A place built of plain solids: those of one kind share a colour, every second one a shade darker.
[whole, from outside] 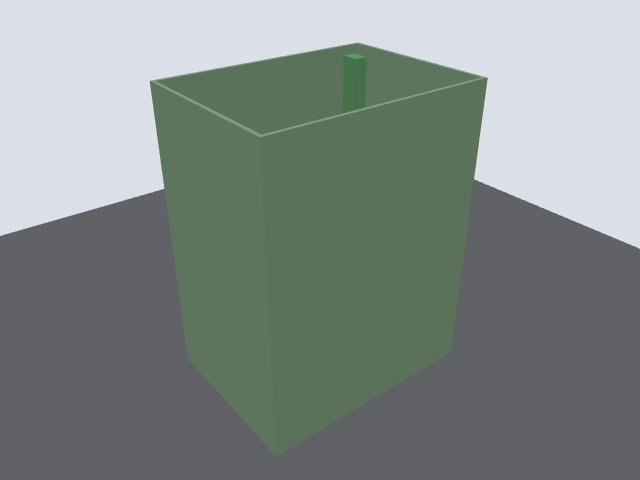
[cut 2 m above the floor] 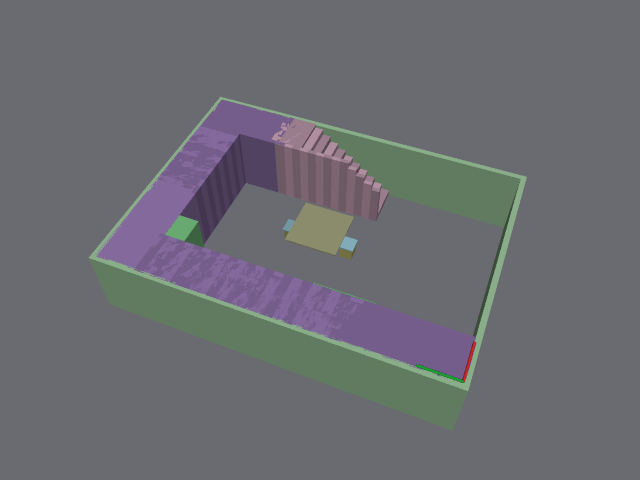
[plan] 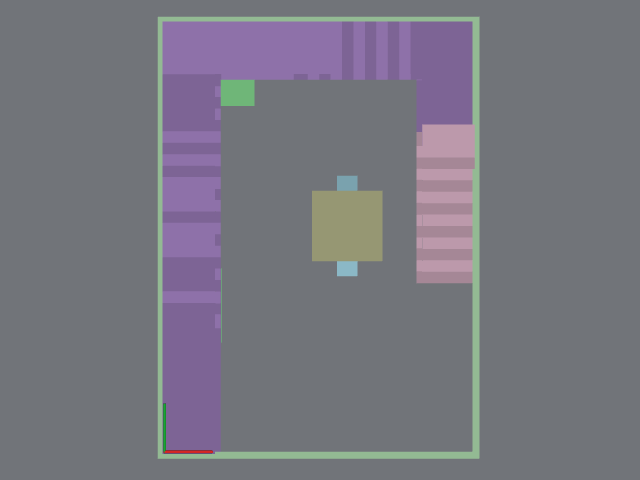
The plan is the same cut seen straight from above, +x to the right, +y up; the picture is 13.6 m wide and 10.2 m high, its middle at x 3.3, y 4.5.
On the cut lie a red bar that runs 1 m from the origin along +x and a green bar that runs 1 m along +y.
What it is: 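A tower's shaft 6.5 x 9.1 m inside, 12.3 m high; a stair 1.07 m broad built against three walls round a hollow well, risers 0.191 m, goings 0.243 m; 13 risers, a landing 2.6 m long and a quarter turn, 11 risers, a landing 3.0 m long and a quarter turn, 22 risers to a gallery at 8.79 m; closed guards 1.05 m over every tread and level; windows over 10.59 m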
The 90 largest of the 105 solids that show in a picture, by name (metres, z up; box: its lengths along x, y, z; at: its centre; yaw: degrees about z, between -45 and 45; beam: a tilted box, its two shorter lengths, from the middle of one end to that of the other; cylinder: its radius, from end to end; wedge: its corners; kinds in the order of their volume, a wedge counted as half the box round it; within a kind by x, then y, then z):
{
 "piece_1": {"box": [1.12, 2.97, 8.84], "at": [0.51, 1.44, 4.37]},
 "piece_2": {"box": [1.12, 0.7, 8.64], "at": [0.51, 2.81, 4.27]},
 "piece_3": {"box": [1.12, 0.7, 8.45], "at": [0.51, 3.06, 4.18]},
 "piece_4": {"box": [1.12, 0.7, 8.26], "at": [0.51, 3.3, 4.08]},
 "piece_5": {"box": [1.12, 0.7, 8.07], "at": [0.51, 3.54, 3.99]},
 "piece_6": {"box": [1.12, 0.7, 7.88], "at": [0.51, 3.79, 3.89]},
 "piece_7": {"box": [1.12, 0.7, 7.69], "at": [0.51, 4.03, 3.79]},
 "piece_8": {"box": [1.12, 0.7, 7.5], "at": [0.51, 4.27, 3.7]},
 "piece_9": {"box": [1.12, 0.7, 7.31], "at": [0.51, 4.52, 3.6]},
 "piece_10": {"box": [1.12, 0.7, 7.12], "at": [0.51, 4.76, 3.51]},
 "piece_11": {"box": [1.12, 0.7, 6.93], "at": [0.51, 5.0, 3.41]},
 "piece_12": {"box": [1.12, 0.7, 6.74], "at": [0.51, 5.24, 3.32]},
 "piece_13": {"box": [1.12, 0.7, 6.54], "at": [0.51, 5.49, 3.22]},
 "piece_14": {"box": [1.12, 0.7, 6.35], "at": [0.51, 5.73, 3.13]},
 "piece_15": {"box": [1.12, 0.7, 6.16], "at": [0.51, 5.97, 3.03]},
 "piece_16": {"box": [1.12, 0.7, 5.97], "at": [0.51, 6.22, 2.94]},
 "piece_17": {"box": [1.12, 0.7, 5.78], "at": [0.51, 6.46, 2.84]},
 "piece_18": {"box": [1.12, 0.7, 5.59], "at": [0.51, 6.7, 2.74]},
 "piece_19": {"box": [1.12, 0.7, 5.4], "at": [0.51, 6.95, 2.65]},
 "piece_20": {"box": [1.12, 0.7, 5.21], "at": [0.51, 7.19, 2.55]},
 "piece_21": {"box": [1.12, 0.7, 5.02], "at": [0.51, 7.43, 2.46]},
 "piece_22": {"box": [1.12, 0.7, 4.83], "at": [0.51, 7.67, 2.36]},
 "piece_23": {"box": [0.12, 2.62, 9.89], "at": [1.13, 1.31, 4.89]},
 "piece_24": {"box": [0.12, 0.3, 9.89], "at": [1.13, 2.77, 4.89]},
 "piece_25": {"box": [0.12, 0.24, 9.7], "at": [1.13, 3.04, 4.8]},
 "piece_26": {"box": [0.12, 0.24, 9.5], "at": [1.13, 3.29, 4.7]},
 "piece_27": {"box": [0.12, 0.24, 9.31], "at": [1.13, 3.53, 4.61]},
 "piece_28": {"box": [0.12, 0.24, 9.12], "at": [1.13, 3.77, 4.51]},
 "piece_29": {"box": [0.12, 0.24, 8.93], "at": [1.13, 4.02, 4.42]},
 "piece_30": {"box": [0.12, 0.24, 8.74], "at": [1.13, 4.26, 4.32]},
 "piece_31": {"box": [0.12, 0.24, 8.55], "at": [1.13, 4.5, 4.22]},
 "piece_32": {"box": [0.12, 0.24, 8.36], "at": [1.13, 4.75, 4.13]},
 "piece_33": {"box": [0.12, 0.24, 8.17], "at": [1.13, 4.99, 4.03]},
 "piece_34": {"box": [0.12, 0.24, 7.98], "at": [1.13, 5.23, 3.94]},
 "piece_35": {"box": [0.12, 0.24, 7.79], "at": [1.13, 5.47, 3.84]},
 "piece_36": {"box": [0.12, 0.24, 7.59], "at": [1.13, 5.72, 3.75]},
 "piece_37": {"box": [0.12, 0.24, 7.4], "at": [1.13, 5.96, 3.65]},
 "piece_38": {"box": [0.12, 0.24, 7.21], "at": [1.13, 6.2, 3.56]},
 "piece_39": {"box": [0.12, 0.24, 7.02], "at": [1.13, 6.45, 3.46]},
 "piece_40": {"box": [0.12, 0.24, 6.83], "at": [1.13, 6.69, 3.37]},
 "piece_41": {"box": [0.12, 0.24, 6.64], "at": [1.13, 6.93, 3.27]},
 "piece_42": {"box": [0.12, 0.24, 6.45], "at": [1.13, 7.18, 3.17]},
 "piece_43": {"box": [0.12, 0.24, 6.26], "at": [1.13, 7.42, 3.08]},
 "piece_44": {"box": [0.12, 0.24, 6.07], "at": [1.13, 7.66, 2.98]},
 "piece_45": {"box": [0.12, 0.24, 5.88], "at": [1.13, 7.9, 2.89]},
 "piece_46": {"box": [3.09, 1.23, 4.63], "at": [1.5, 8.53, 2.27]},
 "piece_47": {"box": [1.55, 0.12, 5.68], "at": [1.97, 7.97, 2.79]},
 "piece_48": {"box": [0.3, 0.12, 5.68], "at": [2.89, 7.97, 2.79]},
 "piece_49": {"box": [0.7, 1.12, 4.44], "at": [2.93, 8.59, 2.17]},
 "piece_50": {"box": [0.24, 0.12, 5.49], "at": [3.16, 7.97, 2.7]},
 "piece_51": {"box": [0.7, 1.12, 4.25], "at": [3.17, 8.59, 2.08]},
 "piece_52": {"box": [0.24, 0.12, 5.3], "at": [3.4, 7.97, 2.6]},
 "piece_53": {"box": [0.7, 1.12, 4.06], "at": [3.42, 8.59, 1.98]},
 "piece_54": {"box": [0.24, 0.12, 5.11], "at": [3.65, 7.97, 2.51]},
 "piece_55": {"box": [0.7, 1.12, 3.87], "at": [3.66, 8.59, 1.89]},
 "piece_56": {"box": [0.24, 0.12, 4.92], "at": [3.89, 7.97, 2.41]},
 "piece_57": {"box": [0.7, 1.12, 3.68], "at": [3.9, 8.59, 1.79]},
 "piece_58": {"box": [0.24, 0.12, 4.73], "at": [4.13, 7.97, 2.31]},
 "piece_59": {"box": [0.7, 1.12, 3.49], "at": [4.15, 8.59, 1.69]},
 "piece_60": {"box": [0.24, 0.12, 4.54], "at": [4.38, 7.97, 2.22]},
 "piece_61": {"box": [0.7, 1.12, 3.3], "at": [4.39, 8.59, 1.6]},
 "piece_62": {"box": [0.24, 0.12, 4.35], "at": [4.62, 7.97, 2.12]},
 "piece_63": {"box": [0.7, 1.12, 3.11], "at": [4.63, 8.59, 1.5]},
 "piece_64": {"box": [0.24, 0.12, 4.16], "at": [4.86, 7.97, 2.03]},
 "piece_65": {"box": [0.7, 1.12, 2.92], "at": [4.88, 8.59, 1.41]},
 "piece_66": {"box": [0.24, 0.12, 3.96], "at": [5.11, 7.97, 1.93]},
 "piece_67": {"box": [0.7, 1.12, 2.72], "at": [5.12, 8.59, 1.31]},
 "piece_68": {"box": [0.24, 0.12, 3.77], "at": [5.35, 7.97, 1.84]},
 "piece_69": {"box": [0.12, 1.11, 3.58], "at": [5.41, 7.35, 1.74]},
 "piece_70": {"box": [1.23, 2.65, 2.53], "at": [5.97, 7.82, 1.22]},
 "wall_1": {"box": [0.15, 9.4, 12.31], "at": [-0.07, 4.55, 6.11]},
 "wall_2": {"box": [6.84, 0.15, 12.31], "at": [3.27, -0.07, 6.11]},
 "wall_3": {"box": [6.84, 0.15, 12.31], "at": [3.27, 9.17, 6.11]},
 "wall_4": {"box": [0.15, 9.4, 12.31], "at": [6.62, 4.55, 6.11]},
 "twa_1": {"box": [0.12, 0.24, 3.2], "at": [5.41, 6.13, 1.55]},
 "twa_2": {"box": [0.12, 0.24, 3.39], "at": [5.41, 6.37, 1.65]},
 "twa_3": {"box": [0.12, 0.3, 3.58], "at": [5.41, 6.65, 1.74]},
 "twa_4": {"box": [1.12, 0.7, 0.24], "at": [6.03, 3.93, 0.07]},
 "twa_5": {"box": [1.12, 0.7, 0.43], "at": [6.03, 4.17, 0.17]},
 "twa_6": {"box": [1.12, 0.7, 0.62], "at": [6.03, 4.42, 0.26]},
 "twa_7": {"box": [1.12, 0.7, 0.81], "at": [6.03, 4.66, 0.36]},
 "twa_8": {"box": [1.12, 0.7, 1.0], "at": [6.03, 4.9, 0.45]},
 "twa_9": {"box": [1.12, 0.7, 1.2], "at": [6.03, 5.15, 0.55]},
 "twa_10": {"box": [1.12, 0.7, 1.39], "at": [6.03, 5.39, 0.64]},
 "twa_11": {"box": [1.12, 0.7, 1.58], "at": [6.03, 5.63, 0.74]},
 "twa_12": {"box": [1.12, 0.7, 1.77], "at": [6.03, 5.88, 0.83]},
 "twa_13": {"box": [1.12, 0.7, 1.96], "at": [6.03, 6.12, 0.93]},
 "twa_14": {"box": [1.12, 0.7, 2.15], "at": [6.03, 6.36, 1.03]},
 "twa_15": {"box": [1.12, 0.7, 2.34], "at": [6.03, 6.6, 1.12]},
 "weights_1": {"box": [0.72, 0.56, 12.3], "at": [1.55, 7.63, 6.1]}
}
